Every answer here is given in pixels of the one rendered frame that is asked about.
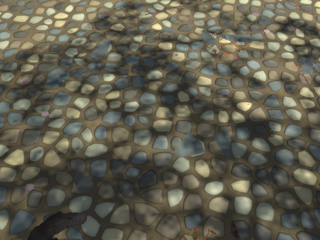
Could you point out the robot left hand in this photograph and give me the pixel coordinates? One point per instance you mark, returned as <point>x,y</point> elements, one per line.
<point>56,223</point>

